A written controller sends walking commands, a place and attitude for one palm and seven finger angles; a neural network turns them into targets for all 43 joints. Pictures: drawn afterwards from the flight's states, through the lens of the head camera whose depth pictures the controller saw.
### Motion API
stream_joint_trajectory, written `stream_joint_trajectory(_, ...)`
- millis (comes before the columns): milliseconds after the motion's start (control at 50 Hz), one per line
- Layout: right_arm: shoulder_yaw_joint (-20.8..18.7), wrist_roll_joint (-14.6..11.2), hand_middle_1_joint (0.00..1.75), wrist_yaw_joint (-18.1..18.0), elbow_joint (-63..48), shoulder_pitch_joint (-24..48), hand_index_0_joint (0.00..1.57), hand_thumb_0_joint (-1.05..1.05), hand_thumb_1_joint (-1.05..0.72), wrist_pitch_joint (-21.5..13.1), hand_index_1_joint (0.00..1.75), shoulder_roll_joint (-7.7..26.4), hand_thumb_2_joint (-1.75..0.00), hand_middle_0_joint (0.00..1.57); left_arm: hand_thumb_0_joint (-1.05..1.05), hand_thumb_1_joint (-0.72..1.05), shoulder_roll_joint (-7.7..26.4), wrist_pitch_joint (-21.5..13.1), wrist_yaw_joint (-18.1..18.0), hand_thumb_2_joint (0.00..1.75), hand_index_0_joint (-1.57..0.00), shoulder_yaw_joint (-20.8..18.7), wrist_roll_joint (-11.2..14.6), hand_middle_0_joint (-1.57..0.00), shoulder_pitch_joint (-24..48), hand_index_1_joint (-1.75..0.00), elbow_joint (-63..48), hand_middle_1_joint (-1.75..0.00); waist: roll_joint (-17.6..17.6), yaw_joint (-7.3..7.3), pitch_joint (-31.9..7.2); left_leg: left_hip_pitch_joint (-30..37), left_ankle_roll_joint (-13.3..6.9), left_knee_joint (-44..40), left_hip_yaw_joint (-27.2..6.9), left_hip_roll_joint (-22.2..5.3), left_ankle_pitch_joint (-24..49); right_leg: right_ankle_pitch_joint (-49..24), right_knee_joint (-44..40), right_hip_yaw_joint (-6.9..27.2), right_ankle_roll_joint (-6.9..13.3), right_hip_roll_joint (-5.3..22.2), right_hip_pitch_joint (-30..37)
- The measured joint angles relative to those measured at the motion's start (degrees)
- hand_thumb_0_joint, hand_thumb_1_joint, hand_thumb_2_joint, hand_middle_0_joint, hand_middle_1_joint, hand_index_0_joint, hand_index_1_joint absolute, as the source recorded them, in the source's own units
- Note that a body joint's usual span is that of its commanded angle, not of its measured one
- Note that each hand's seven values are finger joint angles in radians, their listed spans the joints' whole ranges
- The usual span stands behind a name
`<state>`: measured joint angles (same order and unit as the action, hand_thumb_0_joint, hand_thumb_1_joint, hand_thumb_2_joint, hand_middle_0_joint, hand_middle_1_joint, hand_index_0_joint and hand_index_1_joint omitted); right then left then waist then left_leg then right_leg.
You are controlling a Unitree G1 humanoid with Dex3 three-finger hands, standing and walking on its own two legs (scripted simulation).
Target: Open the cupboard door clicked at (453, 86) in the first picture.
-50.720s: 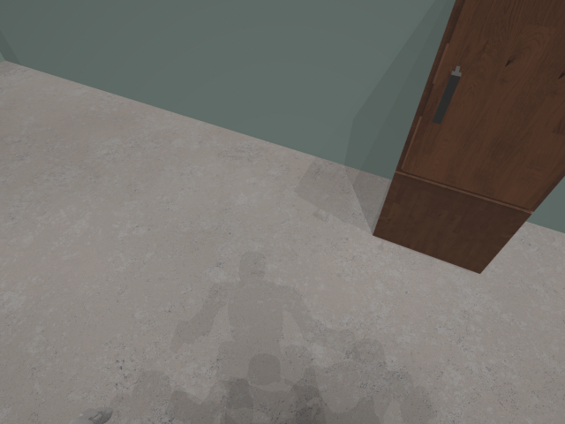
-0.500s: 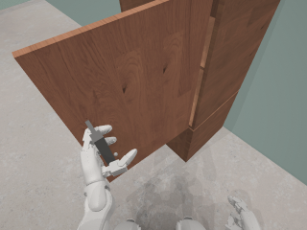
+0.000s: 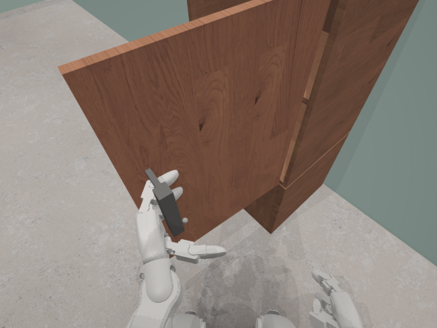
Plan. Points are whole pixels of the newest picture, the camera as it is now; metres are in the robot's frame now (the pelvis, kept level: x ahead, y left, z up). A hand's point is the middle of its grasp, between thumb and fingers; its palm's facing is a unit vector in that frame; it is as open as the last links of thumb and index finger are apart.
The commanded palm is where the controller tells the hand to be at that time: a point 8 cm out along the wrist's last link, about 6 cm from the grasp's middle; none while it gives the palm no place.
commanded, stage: slide the hand sideways off the handle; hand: left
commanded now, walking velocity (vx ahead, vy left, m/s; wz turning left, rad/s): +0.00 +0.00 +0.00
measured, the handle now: (164, 203) +0.32 +0.13 +0.05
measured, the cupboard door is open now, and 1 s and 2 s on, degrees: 84 87 87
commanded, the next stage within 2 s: draw the hand back to the body in 1.22 s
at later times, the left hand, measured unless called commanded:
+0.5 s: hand (180, 249) +0.24 +0.08 +0.05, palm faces -0.11 -0.99 +0.00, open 16.2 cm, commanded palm +0.21 +0.15 +0.05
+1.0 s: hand (153, 269) +0.21 +0.12 +0.05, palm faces -0.08 -1.00 -0.05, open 16.1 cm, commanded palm +0.18 +0.20 +0.05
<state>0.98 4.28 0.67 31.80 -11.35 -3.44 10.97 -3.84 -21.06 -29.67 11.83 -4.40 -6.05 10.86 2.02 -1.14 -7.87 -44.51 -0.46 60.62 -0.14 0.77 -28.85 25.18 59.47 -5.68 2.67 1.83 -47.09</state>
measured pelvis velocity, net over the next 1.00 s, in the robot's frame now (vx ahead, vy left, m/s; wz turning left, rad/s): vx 0.01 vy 0.00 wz -0.02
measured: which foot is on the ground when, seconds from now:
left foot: down 0.00-1.00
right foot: down 0.00-1.00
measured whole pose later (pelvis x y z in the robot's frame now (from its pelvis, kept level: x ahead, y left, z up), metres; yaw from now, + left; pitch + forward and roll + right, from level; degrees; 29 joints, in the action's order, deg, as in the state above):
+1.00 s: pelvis +0.01 +0.00 -0.02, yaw -1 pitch +15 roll -1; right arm 0.7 -0.5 -1.8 22.7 -14.6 -4.6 12.9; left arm 9.9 -21.0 7.6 2.7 8.5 -32.1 -13.5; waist 1.9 -0.7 -8.7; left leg -48.4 -0.2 67.2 -0.2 -0.3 -33.5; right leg 29.2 65.5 -5.7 2.9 0.8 -51.1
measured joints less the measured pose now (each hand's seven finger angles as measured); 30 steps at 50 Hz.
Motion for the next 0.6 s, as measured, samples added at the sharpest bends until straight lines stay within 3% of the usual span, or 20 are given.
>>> stream_joint_trajectory(60,0.24,-0.1,0.3,0.1,-0.09,0.02,0.2,0.01,-0.91,-0.05,0.3,-0.07,-0.9,0.2,-0.01,-0.5,0.14,0.22,0.58,0.3,-0.43,0.45,-0.76,-0.46,-0.49,-0.68,-0.61,-0.65,-0.09,0.04,0.03,-0.11,-0.25,0.26,0.1,0.1,-0.1,-0.03,0.09,0.11,-0.23,0.1,-0.04)
stream_joint_trajectory(140,0.5,-1.17,0.3,-0.25,-1.37,-1.26,0.2,0.01,-0.91,-0.62,0.3,0.71,-0.9,0.2,-0.01,-0.5,5.66,-1.24,14.66,0.3,-0.32,0.27,0.17,-0.38,-2.28,-0.56,-3.0,-0.54,-0.06,-0.03,0.5,-0.65,-0.66,1.26,-0.1,0.48,-0.35,0.23,0.86,-0.09,-0.49,0.5,-0.3)
stream_joint_trajectory(200,0.63,-2.85,0.3,-0.91,-2.44,-2.09,0.2,0.01,-0.91,-1.15,0.3,1.75,-0.9,0.2,-0.01,-0.5,9.76,-0.66,25.72,0.3,-0.24,0.88,4.97,-0.3,-3.23,-0.47,-5.26,-0.45,0.66,0.07,1.23,-0.31,-0.99,1.81,-0.17,0.57,-0.62,0.28,0.96,-0.15,-0.8,0.59,0.3)
stream_joint_trajectory(240,0.74,-3.7,0.3,-1.33,-3.17,-2.38,0.2,0.01,-0.91,-1.58,0.3,2.24,-0.9,0.2,-0.01,-0.5,10.17,0.44,29.37,0.3,-0.21,1.1,8.01,-0.26,-4.05,-0.42,-6.56,-0.41,0.95,0.3,1.54,0.05,-1.23,1.74,0.13,0.57,-0.66,0.12,0.75,0.15,-1.08,0.57,0.61)
stream_joint_trajectory(300,0.76,-4.08,0.3,-1.42,-4.56,-2.83,0.2,0.01,-0.91,-1.97,0.3,2.4,-0.9,0.2,-0.01,-0.51,8.71,1.76,29.44,0.3,-0.18,0.77,9.2,-0.22,-5.63,-0.37,-8.41,-0.36,0.67,0.72,1.4,0.09,-1.53,1.57,0.87,0.61,-0.67,-0.03,0.8,0.89,-1.43,0.59,0.31)
stream_joint_trajectory(400,0.69,-3.68,0.3,-0.48,-6.95,-3.47,0.2,0.01,-0.91,-1.76,0.3,2.0,-0.9,0.2,-0.01,-0.51,7.18,2.55,26.89,0.3,-0.19,0.96,6.6,-0.17,-8.79,-0.34,-11.85,-0.33,-0.07,1.27,0.58,-0.63,-1.81,2.32,1.79,0.48,-1.35,0.46,1.87,1.83,-1.68,0.43,-0.93)
stream_joint_trajectory(600,1.08,-3.61,0.3,-0.29,-9.2,-4.09,0.2,0.01,-0.9,-0.34,0.3,1.36,-0.9,0.2,-0.01,-0.5,9.45,1.68,27.54,0.3,-0.18,-0.36,6.04,-0.18,-17.8,-0.31,-19.32,-0.32,-0.19,1.21,0.24,-1.28,-1.49,3.96,1.52,-0.13,-3.02,1.89,3.23,1.57,-1.43,-0.15,-1.55)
